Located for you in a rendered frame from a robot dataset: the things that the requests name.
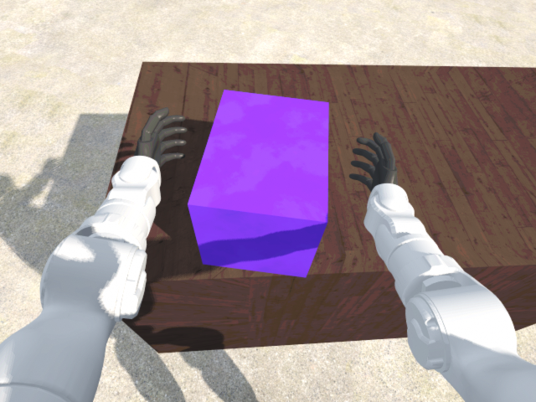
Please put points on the carton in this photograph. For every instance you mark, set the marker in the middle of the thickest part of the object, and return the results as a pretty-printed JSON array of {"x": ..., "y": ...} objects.
[{"x": 260, "y": 198}]

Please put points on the left robot forearm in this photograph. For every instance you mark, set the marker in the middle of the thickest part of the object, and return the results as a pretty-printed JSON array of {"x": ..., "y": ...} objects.
[{"x": 127, "y": 213}]

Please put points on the robot right upper arm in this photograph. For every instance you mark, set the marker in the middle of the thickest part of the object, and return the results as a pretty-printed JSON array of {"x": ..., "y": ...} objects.
[{"x": 465, "y": 334}]

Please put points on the robot left upper arm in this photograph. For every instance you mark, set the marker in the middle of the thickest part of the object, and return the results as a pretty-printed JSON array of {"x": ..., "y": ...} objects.
[{"x": 58, "y": 357}]

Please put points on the pedestal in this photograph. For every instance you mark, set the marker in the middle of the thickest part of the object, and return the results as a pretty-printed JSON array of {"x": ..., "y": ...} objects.
[{"x": 464, "y": 143}]

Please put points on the robot right hand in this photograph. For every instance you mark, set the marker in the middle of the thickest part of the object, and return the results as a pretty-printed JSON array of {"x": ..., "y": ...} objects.
[{"x": 383, "y": 169}]

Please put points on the robot left hand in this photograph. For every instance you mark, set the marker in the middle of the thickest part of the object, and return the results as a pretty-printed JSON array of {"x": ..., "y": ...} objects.
[{"x": 150, "y": 143}]

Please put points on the right robot forearm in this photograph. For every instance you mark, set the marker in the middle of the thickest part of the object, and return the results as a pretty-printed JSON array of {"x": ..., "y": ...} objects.
[{"x": 410, "y": 254}]

